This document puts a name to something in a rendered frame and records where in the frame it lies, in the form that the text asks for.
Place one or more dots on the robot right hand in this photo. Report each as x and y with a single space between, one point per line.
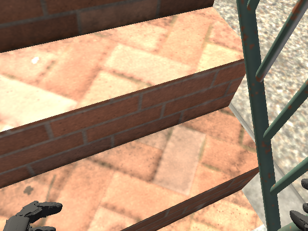
299 219

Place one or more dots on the robot left hand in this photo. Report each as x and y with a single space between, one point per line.
31 213

